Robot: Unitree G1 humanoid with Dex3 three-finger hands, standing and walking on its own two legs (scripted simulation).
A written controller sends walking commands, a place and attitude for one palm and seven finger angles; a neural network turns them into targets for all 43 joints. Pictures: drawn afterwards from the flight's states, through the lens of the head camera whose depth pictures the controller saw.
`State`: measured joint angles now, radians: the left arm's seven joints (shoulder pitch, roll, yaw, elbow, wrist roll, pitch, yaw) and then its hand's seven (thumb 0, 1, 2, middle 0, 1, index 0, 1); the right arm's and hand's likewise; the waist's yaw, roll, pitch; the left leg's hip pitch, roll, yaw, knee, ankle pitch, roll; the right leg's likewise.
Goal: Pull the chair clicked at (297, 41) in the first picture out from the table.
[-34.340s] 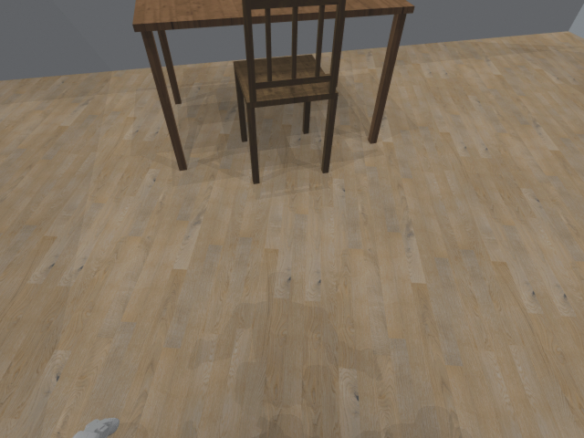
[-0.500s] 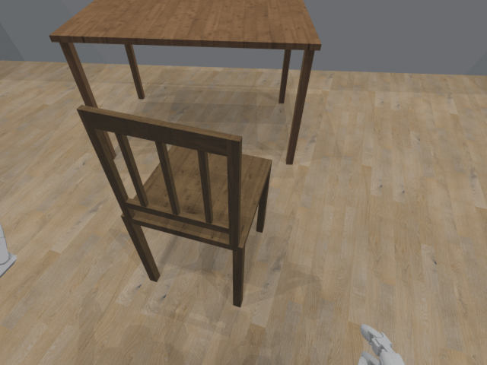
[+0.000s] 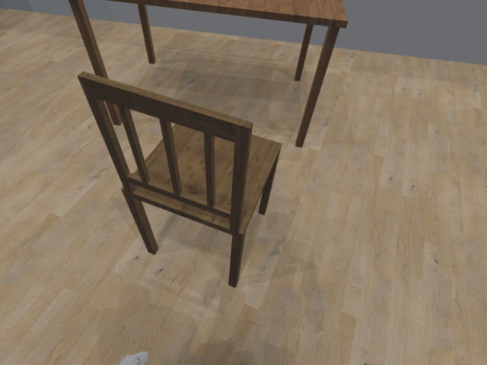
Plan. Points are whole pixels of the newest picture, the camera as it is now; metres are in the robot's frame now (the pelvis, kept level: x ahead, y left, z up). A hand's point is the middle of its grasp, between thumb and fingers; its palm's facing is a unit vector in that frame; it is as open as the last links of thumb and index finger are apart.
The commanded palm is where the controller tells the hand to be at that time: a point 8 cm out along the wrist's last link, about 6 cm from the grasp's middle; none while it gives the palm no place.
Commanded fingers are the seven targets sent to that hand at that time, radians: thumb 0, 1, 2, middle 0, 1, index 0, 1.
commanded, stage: let the arm hang, fingers relaxed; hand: left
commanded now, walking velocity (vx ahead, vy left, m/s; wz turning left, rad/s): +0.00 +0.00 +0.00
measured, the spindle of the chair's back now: (172, 160) +0.57 +0.20 -0.08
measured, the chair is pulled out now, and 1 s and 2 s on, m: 0.64 0.64 0.64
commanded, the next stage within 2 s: look to check the result in 0.74 s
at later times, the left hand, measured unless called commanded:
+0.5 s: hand out of the picture -0.03 +0.16 -0.17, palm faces +0.02 -0.98 -0.19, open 7.4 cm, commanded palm none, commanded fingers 0.00 0.90 0.90 -0.20 -0.30 -0.20 -0.30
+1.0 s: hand out of the picture -0.02 +0.16 -0.17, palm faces +0.03 -0.99 -0.17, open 7.4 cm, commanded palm none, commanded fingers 0.00 0.90 0.90 -0.20 -0.30 -0.20 -0.30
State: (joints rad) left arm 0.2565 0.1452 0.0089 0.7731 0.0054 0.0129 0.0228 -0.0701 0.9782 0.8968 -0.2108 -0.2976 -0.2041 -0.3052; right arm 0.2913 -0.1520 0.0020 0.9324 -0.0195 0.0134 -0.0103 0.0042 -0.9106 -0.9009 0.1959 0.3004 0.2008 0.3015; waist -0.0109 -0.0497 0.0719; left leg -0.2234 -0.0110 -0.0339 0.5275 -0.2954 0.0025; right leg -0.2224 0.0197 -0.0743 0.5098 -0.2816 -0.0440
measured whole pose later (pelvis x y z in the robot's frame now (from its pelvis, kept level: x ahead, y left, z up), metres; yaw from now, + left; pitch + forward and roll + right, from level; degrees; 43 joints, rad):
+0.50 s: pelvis -0.02 +0.00 +0.01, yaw -1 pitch -2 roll +0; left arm 0.34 0.13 -0.01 1.05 0.00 0.02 0.03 0.00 0.91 0.90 -0.20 -0.30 -0.19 -0.30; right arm 0.36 -0.13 0.01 1.07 -0.01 0.01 -0.02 0.00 -0.91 -0.90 0.19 0.30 0.20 0.30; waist 0.00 0.03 0.04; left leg -0.18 0.00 -0.02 0.45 -0.24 0.00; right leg -0.18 0.03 -0.06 0.43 -0.22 -0.05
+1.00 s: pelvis -0.01 +0.00 +0.01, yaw -1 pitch -1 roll +0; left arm 0.33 0.11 0.00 1.08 0.00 0.00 0.04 0.00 0.91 0.90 -0.20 -0.30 -0.19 -0.30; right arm 0.37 -0.09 0.01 1.10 -0.01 -0.01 -0.03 0.00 -0.91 -0.90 0.19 0.30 0.20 0.30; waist 0.00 0.01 0.04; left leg -0.19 -0.01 -0.01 0.45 -0.25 0.01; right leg -0.19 0.02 -0.05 0.44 -0.23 -0.04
